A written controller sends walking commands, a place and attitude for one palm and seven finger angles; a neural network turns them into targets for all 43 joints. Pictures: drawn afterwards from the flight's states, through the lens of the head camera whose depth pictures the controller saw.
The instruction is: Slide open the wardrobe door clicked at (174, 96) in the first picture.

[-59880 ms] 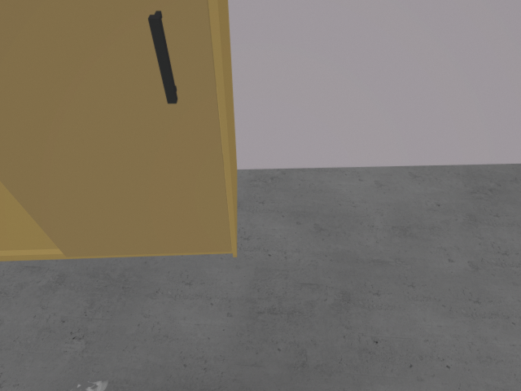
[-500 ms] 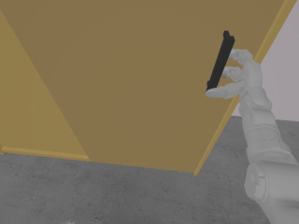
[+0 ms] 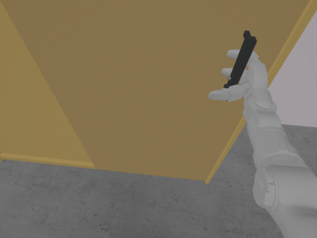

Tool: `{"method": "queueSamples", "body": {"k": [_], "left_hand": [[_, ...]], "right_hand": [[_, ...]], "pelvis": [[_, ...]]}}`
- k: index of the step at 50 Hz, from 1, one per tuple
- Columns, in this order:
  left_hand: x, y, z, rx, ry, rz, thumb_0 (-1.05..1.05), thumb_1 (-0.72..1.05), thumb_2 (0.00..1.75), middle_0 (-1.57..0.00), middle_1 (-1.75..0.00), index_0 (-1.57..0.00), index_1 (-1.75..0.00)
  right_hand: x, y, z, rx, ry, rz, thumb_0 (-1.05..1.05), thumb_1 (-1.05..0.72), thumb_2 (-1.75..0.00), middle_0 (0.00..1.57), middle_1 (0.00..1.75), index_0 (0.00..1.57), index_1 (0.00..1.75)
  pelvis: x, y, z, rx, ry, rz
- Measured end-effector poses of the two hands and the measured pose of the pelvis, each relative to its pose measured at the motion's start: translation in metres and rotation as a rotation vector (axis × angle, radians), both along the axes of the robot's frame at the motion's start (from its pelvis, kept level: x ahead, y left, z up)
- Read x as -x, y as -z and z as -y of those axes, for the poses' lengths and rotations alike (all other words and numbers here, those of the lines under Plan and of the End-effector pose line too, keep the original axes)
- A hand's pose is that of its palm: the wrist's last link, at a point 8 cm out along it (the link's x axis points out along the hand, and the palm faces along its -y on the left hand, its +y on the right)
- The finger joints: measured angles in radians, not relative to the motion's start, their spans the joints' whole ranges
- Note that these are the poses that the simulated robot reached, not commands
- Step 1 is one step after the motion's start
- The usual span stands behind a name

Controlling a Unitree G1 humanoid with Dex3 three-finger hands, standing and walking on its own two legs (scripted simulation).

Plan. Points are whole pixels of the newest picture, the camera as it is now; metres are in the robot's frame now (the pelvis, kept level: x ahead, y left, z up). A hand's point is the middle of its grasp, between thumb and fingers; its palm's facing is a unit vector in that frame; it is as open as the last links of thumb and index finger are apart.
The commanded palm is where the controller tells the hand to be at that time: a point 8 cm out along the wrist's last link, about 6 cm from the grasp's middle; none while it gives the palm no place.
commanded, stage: slide the fingers in behind the handle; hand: right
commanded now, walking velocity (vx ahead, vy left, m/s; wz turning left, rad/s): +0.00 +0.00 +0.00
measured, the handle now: (235, 68) +0.54 -0.12 +0.16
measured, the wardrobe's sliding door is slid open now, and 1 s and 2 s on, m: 0.00 0.00 0.00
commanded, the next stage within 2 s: grip the handle and tug to test in 0.54 s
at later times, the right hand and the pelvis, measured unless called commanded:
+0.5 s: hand (230, 78) +0.48 -0.10 +0.16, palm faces -0.02 +1.00 -0.02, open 14.0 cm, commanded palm +0.46 -0.15 +0.16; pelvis +0.00 +0.00 +0.00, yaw +1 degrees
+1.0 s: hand (229, 78) +0.48 -0.10 +0.16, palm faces -0.02 +1.00 -0.02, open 10.9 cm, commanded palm +0.46 -0.14 +0.16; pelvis +0.00 -0.01 +0.00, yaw +0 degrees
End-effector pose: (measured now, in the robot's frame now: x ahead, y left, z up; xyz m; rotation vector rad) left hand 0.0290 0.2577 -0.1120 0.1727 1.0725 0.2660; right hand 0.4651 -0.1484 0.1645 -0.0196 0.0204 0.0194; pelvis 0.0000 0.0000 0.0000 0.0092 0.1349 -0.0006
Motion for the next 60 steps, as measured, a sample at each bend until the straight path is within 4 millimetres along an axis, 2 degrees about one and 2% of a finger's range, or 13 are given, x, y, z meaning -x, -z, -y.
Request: {"method": "queueSamples", "body": {"k": [12,26,37,45,60], "left_hand": [[0.006,-0.002,-0.005,-0.007,-0.003,-0.004,0.01,0.91,0.89,-0.2,-0.3,-0.2,-0.3],[-0.007,-0.004,0.004,0.0,-0.006,0.036,0.01,0.91,0.89,-0.2,-0.3,-0.2,-0.3],[-0.015,-0.003,0.011,0.007,0.011,0.039,0.01,0.91,0.89,-0.2,-0.3,-0.2,-0.3],[-0.013,-0.002,0.012,0.008,0.01,0.034,0.01,0.91,0.89,-0.2,-0.3,-0.2,-0.3],[0.002,-0.002,0.006,-0.005,-0.009,0.007,0.01,0.91,0.89,-0.2,-0.3,-0.2,-0.3]], "right_hand": [[0.0,0.0,0.0,0.007,0.005,0.001,-0.01,0.49,-0.3,0.31,1.2,0.31,1.23],[0.002,0.0,0.005,0.005,-0.002,0.009,-0.01,0.5,-0.3,0.3,1.2,0.3,1.21],[0.003,-0.001,0.001,0.003,-0.001,0.007,-0.01,0.47,-0.31,0.31,1.2,0.29,1.2],[0.003,-0.001,0.001,0.004,0.0,0.005,-0.01,0.25,-0.4,0.33,1.24,0.31,1.24],[-0.001,0.0,0.003,-0.004,0.001,0.004,0.0,-0.41,-0.69,0.4,1.33,0.39,1.33]], "pelvis": [[0.002,0.0,-0.002,0.0,-0.001,-0.003],[-0.001,-0.001,0.004,-0.001,-0.01,0.002],[-0.002,-0.001,0.008,-0.002,-0.004,0.005],[-0.001,0.0,0.008,-0.002,-0.004,0.006],[0.001,0.0,0.007,-0.003,-0.008,0.0]]}}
